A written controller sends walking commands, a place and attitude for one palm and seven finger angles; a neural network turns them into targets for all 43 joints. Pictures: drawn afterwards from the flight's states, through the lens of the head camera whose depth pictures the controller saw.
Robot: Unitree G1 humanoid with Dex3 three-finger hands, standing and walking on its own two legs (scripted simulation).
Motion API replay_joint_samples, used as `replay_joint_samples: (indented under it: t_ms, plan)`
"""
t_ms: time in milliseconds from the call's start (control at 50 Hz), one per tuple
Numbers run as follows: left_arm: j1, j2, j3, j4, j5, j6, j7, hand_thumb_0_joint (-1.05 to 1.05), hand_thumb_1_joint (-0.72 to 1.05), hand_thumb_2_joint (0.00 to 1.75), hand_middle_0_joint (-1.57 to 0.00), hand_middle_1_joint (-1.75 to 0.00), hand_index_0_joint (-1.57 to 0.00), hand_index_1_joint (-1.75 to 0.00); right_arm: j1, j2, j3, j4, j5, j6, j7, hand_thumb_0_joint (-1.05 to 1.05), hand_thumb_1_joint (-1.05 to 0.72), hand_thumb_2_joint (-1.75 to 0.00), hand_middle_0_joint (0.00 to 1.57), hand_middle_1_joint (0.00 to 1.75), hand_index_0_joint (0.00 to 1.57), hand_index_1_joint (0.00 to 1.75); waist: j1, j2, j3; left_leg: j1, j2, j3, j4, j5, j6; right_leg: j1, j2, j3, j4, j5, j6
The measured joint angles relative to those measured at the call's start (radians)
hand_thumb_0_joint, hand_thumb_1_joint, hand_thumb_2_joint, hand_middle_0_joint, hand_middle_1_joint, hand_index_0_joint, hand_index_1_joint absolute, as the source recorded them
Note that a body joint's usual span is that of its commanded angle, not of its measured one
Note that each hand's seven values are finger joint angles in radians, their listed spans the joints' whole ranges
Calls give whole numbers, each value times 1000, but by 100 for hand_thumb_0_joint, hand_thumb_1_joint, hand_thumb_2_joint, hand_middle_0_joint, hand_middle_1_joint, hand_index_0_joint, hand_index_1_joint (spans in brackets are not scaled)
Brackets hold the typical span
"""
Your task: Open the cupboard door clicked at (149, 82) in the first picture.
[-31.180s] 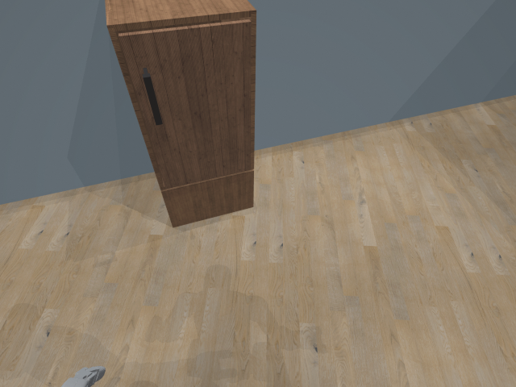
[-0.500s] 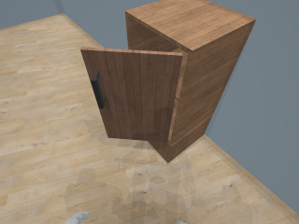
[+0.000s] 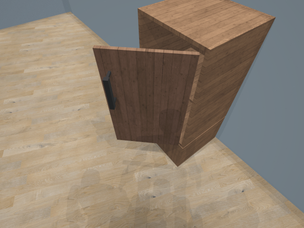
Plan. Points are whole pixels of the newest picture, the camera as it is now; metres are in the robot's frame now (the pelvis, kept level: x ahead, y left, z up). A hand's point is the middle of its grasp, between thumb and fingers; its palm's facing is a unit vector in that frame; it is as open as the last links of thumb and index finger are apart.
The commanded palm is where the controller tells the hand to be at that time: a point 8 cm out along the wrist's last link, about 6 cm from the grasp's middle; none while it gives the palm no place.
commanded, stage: come to a stop and stand still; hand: left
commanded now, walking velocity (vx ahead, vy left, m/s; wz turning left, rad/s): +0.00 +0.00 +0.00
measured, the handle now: (110, 90) +0.60 +0.21 -0.04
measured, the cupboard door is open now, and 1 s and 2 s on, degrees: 46 46 46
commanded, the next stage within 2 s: look again from close up in 1.34 s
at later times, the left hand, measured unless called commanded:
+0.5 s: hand out of the picture +0.00 +0.16 -0.15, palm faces +0.00 -0.98 -0.22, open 7.3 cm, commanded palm none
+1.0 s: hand out of the picture +0.03 +0.14 -0.15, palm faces +0.03 -0.97 -0.23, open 7.3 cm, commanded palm none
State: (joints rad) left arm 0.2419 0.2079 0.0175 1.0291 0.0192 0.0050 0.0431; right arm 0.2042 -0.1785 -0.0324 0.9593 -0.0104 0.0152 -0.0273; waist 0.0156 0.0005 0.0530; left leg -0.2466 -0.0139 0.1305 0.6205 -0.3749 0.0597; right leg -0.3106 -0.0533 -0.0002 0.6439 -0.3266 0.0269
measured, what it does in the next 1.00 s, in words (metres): stands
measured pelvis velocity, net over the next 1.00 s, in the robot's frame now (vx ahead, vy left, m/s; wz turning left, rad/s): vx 0.02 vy -0.04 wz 0.01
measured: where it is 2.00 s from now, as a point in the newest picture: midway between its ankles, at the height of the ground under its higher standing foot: outside the picture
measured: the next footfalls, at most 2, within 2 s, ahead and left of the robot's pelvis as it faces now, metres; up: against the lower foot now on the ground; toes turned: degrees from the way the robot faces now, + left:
none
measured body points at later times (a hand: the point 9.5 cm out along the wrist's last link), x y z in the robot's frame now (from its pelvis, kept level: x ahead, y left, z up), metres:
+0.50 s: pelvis -0.01 -0.02 +0.01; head +0.00 -0.04 +0.46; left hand +0.00 +0.21 -0.13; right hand -0.01 -0.25 -0.15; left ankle -0.02 +0.08 -0.72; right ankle +0.01 -0.14 -0.72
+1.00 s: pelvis +0.02 -0.04 +0.01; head +0.04 -0.06 +0.46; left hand +0.03 +0.19 -0.13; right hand +0.02 -0.26 -0.16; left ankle -0.02 +0.08 -0.72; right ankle +0.01 -0.14 -0.72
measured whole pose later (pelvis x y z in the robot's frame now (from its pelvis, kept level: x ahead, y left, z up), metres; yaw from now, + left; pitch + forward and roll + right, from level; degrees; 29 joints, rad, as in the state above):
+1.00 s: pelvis +0.02 -0.04 +0.01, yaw +1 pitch +0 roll +1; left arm 0.25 0.15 0.00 1.11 0.01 -0.02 0.03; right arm 0.28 -0.15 0.01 1.13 -0.01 -0.02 -0.04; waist 0.00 0.03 0.04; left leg -0.13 0.03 0.10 0.43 -0.30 -0.01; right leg -0.21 0.01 -0.03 0.49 -0.29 -0.04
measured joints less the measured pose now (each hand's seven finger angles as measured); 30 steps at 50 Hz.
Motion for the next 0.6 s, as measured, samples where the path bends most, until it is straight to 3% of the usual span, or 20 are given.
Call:
replay_joint_samples:
  t_ms: [120, 200, 380, 600]
  plan:
    - [36, 8, -6, 2, 0, 27, 2, 0, 91, 90, -20, -30, -20, -30, -2, 3, 14, -42, -4, -24, -1, 0, -92, -90, 20, 29, 20, 30, 10, 34, -7, 35, -18, 10, -46, 35, 8, 10, -2, 17, 18, -59, -28]
    - [46, -12, -16, 2, 2, 13, -7, 0, 91, 90, -20, -30, -20, -30, -12, -14, 16, -23, -3, -8, 5, -1, -93, -90, 20, 29, 20, 30, 18, 58, -10, 46, -16, 8, -60, 49, 1, 31, 3, 22, -27, 39, -1]
    - [57, -62, -39, 5, 2, 2, -24, 0, 90, 90, -20, -30, -20, -30, 44, -25, 22, 29, -6, -11, 14, 0, -92, -90, 20, 29, 20, 30, -9, 43, -26, 42, -2, -3, -138, 105, -17, 30, 21, 8, -104, 77, -18]
    - [26, -51, -30, 42, -5, -13, -20, 1, 92, 90, -20, -30, -21, -30, 133, -1, 37, 132, -4, -19, 3, 1, -91, -90, 20, 29, 20, 30, -26, 23, -10, 65, 18, -20, -175, 112, -42, 57, 42, -10, -143, 80, -40]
